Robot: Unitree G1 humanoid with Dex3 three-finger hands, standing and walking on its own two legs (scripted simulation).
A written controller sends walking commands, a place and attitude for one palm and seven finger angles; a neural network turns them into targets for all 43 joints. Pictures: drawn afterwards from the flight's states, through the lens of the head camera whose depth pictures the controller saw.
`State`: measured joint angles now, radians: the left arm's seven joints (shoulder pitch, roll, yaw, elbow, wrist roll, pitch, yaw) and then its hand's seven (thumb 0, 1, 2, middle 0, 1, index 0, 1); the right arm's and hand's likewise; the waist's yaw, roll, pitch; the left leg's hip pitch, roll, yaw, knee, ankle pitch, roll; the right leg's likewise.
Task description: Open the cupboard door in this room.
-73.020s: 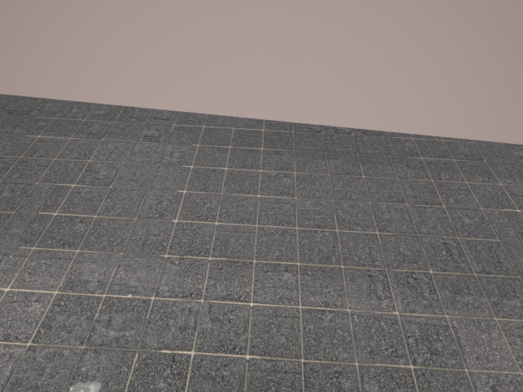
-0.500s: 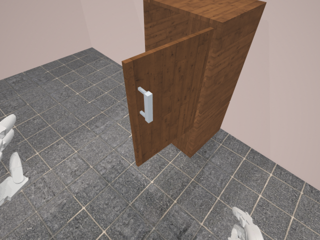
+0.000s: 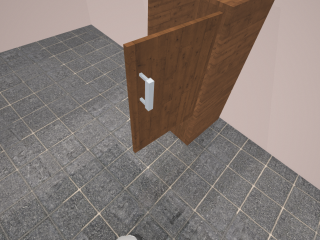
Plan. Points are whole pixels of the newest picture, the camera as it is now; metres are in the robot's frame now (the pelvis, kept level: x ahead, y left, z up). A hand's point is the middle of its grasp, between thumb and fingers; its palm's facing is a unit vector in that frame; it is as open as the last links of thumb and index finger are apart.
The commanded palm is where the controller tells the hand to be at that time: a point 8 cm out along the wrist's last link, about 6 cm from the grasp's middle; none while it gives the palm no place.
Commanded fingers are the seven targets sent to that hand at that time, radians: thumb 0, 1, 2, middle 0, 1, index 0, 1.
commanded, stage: let the arm hang, fingers relaxed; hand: left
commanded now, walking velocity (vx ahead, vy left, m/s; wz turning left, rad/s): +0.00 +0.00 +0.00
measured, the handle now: (145, 92) +0.56 +0.08 +0.01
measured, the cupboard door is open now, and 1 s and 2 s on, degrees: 86 86 86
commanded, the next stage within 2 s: look to check the result in 0.70 s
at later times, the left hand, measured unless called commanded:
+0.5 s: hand out of the picture +0.01 +0.14 -0.17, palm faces +0.04 -0.98 -0.20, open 7.4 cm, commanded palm none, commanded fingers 0.00 0.90 0.90 -0.20 -0.30 -0.20 -0.30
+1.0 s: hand out of the picture +0.01 +0.14 -0.17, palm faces +0.04 -0.98 -0.20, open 7.4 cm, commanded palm none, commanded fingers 0.00 0.90 0.90 -0.20 -0.30 -0.20 -0.30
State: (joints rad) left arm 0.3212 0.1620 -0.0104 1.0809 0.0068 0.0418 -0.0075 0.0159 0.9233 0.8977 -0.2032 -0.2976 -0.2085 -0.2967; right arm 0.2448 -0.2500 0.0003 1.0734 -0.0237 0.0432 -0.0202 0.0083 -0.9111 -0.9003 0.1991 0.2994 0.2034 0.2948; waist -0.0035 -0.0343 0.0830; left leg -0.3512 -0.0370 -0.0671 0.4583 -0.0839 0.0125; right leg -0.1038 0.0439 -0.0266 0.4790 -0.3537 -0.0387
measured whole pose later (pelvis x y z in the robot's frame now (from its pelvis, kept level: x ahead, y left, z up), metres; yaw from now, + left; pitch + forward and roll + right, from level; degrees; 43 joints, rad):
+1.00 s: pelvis +0.04 -0.03 +0.00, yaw -2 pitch -3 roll +1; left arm 0.34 0.12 0.02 1.14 0.00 0.00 0.04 0.00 0.91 0.90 -0.20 -0.30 -0.20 -0.30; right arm 0.25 -0.14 0.00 1.14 -0.02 0.02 -0.05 0.01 -0.92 -0.90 0.20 0.30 0.20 0.29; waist 0.00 0.01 0.07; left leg -0.26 -0.01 -0.05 0.47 -0.16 -0.02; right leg 0.01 0.07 0.00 0.41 -0.37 -0.07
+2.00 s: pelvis +0.04 -0.02 +0.01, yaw -2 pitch -3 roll +1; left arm 0.28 0.18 0.01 1.13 0.00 -0.01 0.03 0.00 0.91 0.90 -0.20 -0.30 -0.20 -0.30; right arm 0.18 -0.20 0.00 1.14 -0.02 0.02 -0.04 0.00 -0.91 -0.90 0.20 0.30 0.20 0.29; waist -0.01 0.00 0.07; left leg -0.24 -0.02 -0.03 0.42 -0.13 -0.01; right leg 0.03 0.05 0.01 0.36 -0.35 -0.06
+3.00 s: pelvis +0.04 -0.02 +0.01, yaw -3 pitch -3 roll +1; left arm 0.27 0.20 0.01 1.13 0.00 -0.01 0.03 0.00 0.91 0.90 -0.20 -0.30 -0.20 -0.30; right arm 0.17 -0.21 -0.01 1.15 -0.01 0.01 -0.03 0.00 -0.91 -0.90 0.20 0.30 0.20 0.30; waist 0.00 0.00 0.07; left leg -0.23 -0.01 -0.03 0.41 -0.13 -0.01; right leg 0.04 0.05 0.02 0.34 -0.34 -0.05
